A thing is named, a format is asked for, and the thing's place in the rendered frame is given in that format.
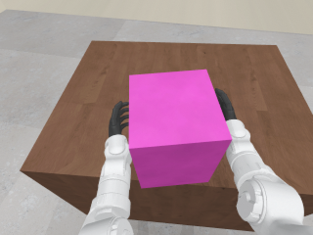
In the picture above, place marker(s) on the robot left upper arm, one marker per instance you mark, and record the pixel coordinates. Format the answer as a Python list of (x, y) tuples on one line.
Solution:
[(115, 225)]

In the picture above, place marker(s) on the right robot hand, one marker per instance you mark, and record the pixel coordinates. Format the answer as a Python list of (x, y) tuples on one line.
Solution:
[(225, 105)]

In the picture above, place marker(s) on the robot left forearm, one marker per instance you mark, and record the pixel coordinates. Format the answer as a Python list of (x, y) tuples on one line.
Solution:
[(113, 189)]

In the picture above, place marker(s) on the left robot hand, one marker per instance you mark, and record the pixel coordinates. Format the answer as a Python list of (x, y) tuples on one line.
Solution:
[(115, 126)]

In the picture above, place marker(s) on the carton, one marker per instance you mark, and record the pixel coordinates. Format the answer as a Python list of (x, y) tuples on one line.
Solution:
[(177, 132)]

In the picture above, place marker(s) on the robot right forearm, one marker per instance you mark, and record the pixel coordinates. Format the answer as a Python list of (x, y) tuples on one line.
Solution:
[(244, 160)]

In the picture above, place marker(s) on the pedestal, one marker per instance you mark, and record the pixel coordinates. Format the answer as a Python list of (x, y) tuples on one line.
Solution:
[(68, 156)]

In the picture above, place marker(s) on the robot right upper arm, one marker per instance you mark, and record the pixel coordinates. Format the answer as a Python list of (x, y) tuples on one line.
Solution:
[(271, 208)]

